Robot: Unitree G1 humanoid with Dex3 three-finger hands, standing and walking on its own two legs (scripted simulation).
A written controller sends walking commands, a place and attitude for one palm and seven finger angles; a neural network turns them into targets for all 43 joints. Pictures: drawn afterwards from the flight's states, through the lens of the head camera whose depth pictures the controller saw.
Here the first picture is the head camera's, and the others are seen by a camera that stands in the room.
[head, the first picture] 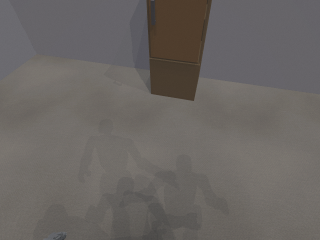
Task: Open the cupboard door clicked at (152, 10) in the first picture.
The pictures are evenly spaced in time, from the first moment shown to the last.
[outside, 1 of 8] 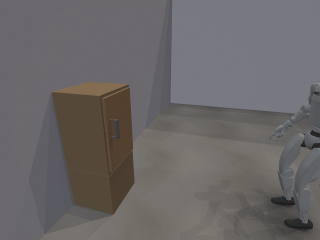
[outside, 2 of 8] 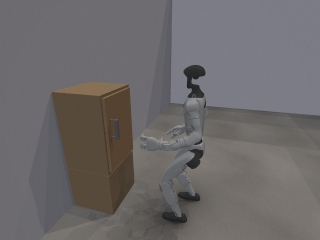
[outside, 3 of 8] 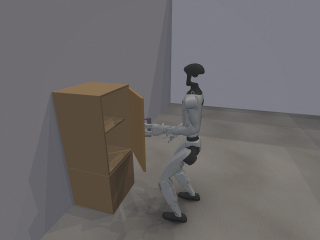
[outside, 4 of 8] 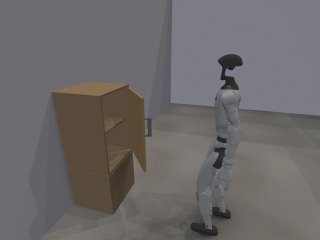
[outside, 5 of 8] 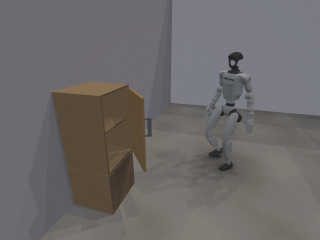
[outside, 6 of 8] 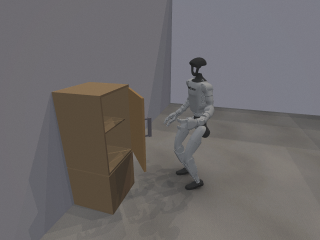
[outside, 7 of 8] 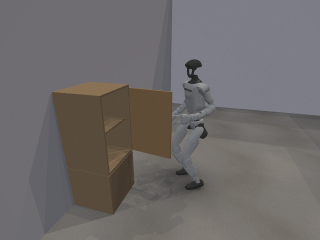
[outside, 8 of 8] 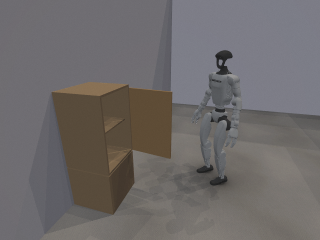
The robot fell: no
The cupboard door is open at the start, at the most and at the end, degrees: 0 83 83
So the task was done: yes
